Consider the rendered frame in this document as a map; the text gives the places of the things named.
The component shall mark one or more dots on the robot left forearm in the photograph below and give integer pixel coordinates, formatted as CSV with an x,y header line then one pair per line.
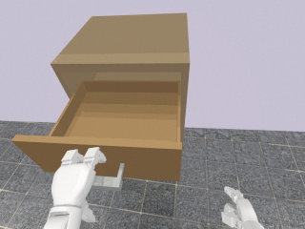
x,y
64,216

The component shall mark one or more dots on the handle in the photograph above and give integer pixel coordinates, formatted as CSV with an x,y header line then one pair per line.
x,y
109,183

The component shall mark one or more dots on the left robot hand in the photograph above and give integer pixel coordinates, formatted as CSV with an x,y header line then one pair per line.
x,y
73,180

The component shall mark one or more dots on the cabinet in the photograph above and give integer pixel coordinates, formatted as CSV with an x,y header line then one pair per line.
x,y
152,47

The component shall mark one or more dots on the right robot hand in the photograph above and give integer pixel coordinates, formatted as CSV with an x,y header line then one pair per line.
x,y
235,215

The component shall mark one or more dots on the robot right forearm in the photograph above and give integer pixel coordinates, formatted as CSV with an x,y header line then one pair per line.
x,y
251,224

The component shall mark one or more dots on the drawer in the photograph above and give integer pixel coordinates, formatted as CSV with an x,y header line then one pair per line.
x,y
135,122

